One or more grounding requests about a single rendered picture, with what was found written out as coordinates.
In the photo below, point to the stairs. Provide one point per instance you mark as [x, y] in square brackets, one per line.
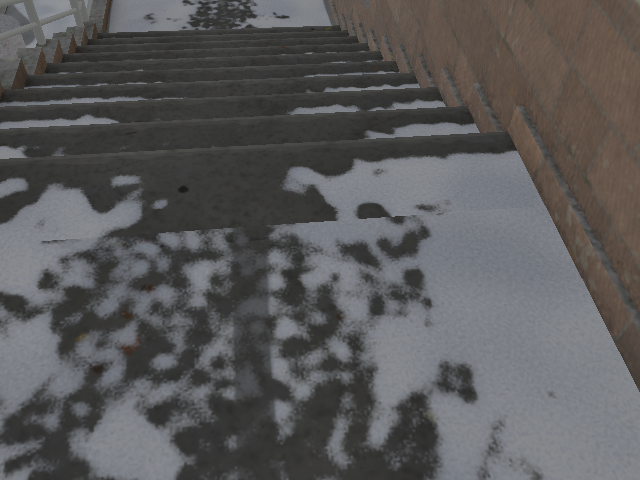
[166, 90]

